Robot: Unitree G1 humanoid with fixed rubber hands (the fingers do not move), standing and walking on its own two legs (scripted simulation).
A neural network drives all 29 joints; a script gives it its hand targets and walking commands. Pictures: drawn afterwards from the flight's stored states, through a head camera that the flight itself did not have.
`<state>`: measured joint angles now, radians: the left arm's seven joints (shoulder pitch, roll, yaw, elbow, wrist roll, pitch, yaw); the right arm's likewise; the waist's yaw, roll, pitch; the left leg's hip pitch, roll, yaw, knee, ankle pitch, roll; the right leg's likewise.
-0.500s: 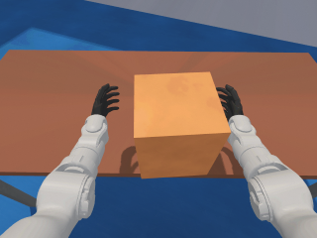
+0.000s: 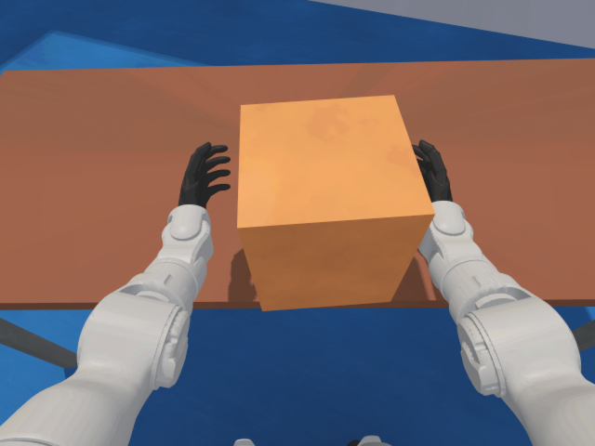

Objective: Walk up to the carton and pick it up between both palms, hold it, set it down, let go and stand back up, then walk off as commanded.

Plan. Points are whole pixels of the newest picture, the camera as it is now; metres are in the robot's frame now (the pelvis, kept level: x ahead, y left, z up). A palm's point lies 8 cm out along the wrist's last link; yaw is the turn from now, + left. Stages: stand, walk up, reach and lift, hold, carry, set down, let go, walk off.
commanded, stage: reach and lift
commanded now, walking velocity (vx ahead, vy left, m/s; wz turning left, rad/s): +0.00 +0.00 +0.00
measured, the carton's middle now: (322, 212) +0.43 -0.02 +0.02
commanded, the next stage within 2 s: none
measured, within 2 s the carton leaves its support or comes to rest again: leaves its support in 1.54 s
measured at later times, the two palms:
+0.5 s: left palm (204, 204) +0.43 +0.14 +0.06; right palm (419, 210) +0.41 -0.15 +0.06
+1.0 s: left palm (200, 207) +0.42 +0.15 +0.06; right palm (417, 213) +0.40 -0.15 +0.06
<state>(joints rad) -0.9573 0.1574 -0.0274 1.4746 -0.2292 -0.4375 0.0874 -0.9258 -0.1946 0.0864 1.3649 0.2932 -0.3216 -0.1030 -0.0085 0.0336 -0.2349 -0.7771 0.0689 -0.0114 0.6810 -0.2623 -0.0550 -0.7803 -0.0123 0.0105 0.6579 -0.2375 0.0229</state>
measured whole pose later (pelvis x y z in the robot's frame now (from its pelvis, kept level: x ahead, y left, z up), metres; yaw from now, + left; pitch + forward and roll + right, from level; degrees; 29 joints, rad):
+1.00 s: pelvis +0.04 +0.01 +0.04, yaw +1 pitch +8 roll -1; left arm -0.65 -0.08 0.50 0.97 0.40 -0.29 0.05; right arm -0.63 0.08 -0.57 1.03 -0.43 -0.36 -0.06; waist -0.03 -0.02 -0.02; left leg -0.29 0.07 -0.01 0.32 -0.17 -0.05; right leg -0.26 -0.02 -0.01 0.24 -0.12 0.03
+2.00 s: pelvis +0.03 +0.00 +0.04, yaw +2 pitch +4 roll -1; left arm -0.65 -0.07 0.37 0.86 0.31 -0.15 0.06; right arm -0.59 0.02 -0.34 0.99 -0.21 -0.30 -0.12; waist -0.04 -0.03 -0.03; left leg -0.22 0.06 -0.02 0.28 -0.13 -0.05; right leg -0.20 -0.02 -0.03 0.22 -0.10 0.02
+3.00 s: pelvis +0.02 +0.00 +0.04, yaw +3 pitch -9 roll -1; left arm -0.56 -0.09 0.31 0.10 0.37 0.52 -0.04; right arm -0.58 -0.01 -0.04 0.59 0.09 0.12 -0.16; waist -0.08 -0.08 0.10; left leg 0.01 0.05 -0.04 0.30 -0.17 -0.04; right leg 0.05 -0.03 -0.05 0.25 -0.14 0.03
